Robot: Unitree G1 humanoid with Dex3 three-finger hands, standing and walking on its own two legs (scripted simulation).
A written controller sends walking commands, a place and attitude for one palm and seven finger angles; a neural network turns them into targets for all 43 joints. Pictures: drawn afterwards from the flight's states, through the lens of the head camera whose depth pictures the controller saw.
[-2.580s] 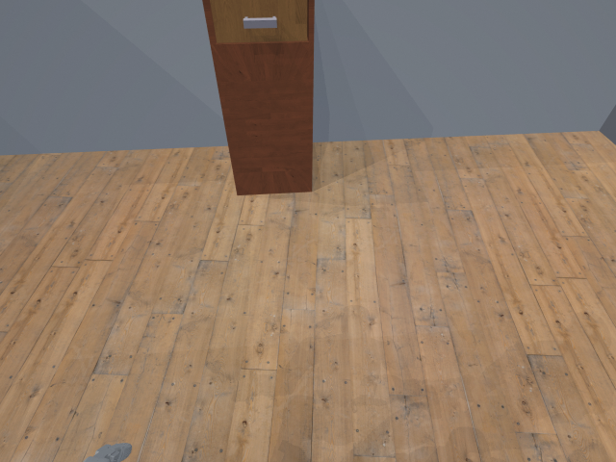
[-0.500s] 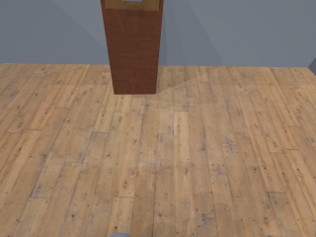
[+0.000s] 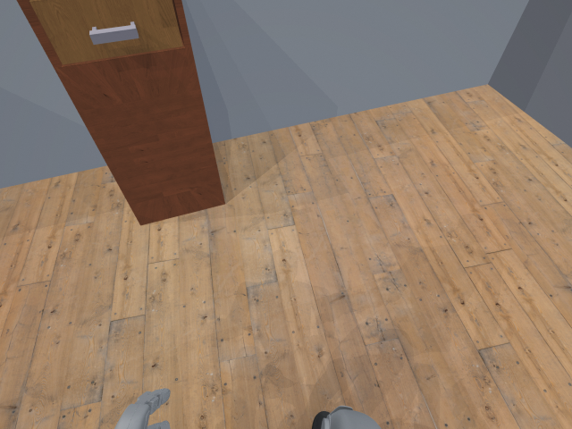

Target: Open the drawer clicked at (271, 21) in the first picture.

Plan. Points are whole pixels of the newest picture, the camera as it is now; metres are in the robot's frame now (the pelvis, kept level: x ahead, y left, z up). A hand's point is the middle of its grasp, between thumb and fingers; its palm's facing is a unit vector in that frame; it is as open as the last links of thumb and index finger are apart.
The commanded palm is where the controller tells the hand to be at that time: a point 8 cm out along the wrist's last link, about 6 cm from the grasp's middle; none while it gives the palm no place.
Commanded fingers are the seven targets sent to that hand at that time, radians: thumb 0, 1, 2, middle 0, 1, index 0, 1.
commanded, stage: walk to a spot facing it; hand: left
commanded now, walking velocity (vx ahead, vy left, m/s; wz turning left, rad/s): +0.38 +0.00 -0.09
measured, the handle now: (114, 31) +1.04 +0.45 +0.07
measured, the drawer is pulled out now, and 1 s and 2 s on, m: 0.00 0.00 0.00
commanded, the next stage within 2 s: turn to face it in 0.42 s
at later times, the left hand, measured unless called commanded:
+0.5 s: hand out of the picture +0.15 +0.19 -0.18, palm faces +0.15 -0.98 -0.13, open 7.4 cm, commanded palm none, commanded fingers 0.00 0.90 0.90 -0.20 -0.30 -0.20 -0.30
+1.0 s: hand (183, 281) +0.40 +0.20 -0.13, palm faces +0.19 -0.95 -0.26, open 7.3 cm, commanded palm none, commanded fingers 0.00 0.90 0.90 -0.20 -0.30 -0.20 -0.30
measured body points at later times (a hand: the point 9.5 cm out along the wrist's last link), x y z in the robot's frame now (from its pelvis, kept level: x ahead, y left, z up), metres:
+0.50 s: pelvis +0.22 +0.03 +0.01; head +0.22 +0.06 +0.45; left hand +0.14 +0.25 -0.16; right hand +0.33 -0.20 -0.12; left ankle +0.29 +0.14 -0.72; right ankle +0.13 -0.09 -0.71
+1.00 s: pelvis +0.33 +0.00 +0.02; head +0.35 -0.03 +0.46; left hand +0.39 +0.25 -0.11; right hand +0.35 -0.21 -0.16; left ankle +0.28 +0.12 -0.68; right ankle +0.37 -0.08 -0.72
